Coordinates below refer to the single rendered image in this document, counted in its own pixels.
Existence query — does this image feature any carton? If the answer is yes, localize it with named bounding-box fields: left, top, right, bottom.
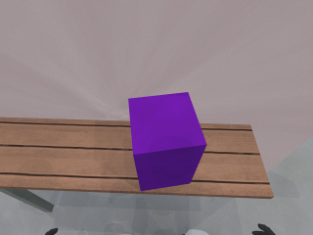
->
left=128, top=92, right=207, bottom=191

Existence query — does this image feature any table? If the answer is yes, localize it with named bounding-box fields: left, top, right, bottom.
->
left=0, top=117, right=274, bottom=212

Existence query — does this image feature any robot right hand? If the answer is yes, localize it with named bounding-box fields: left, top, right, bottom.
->
left=251, top=223, right=276, bottom=235

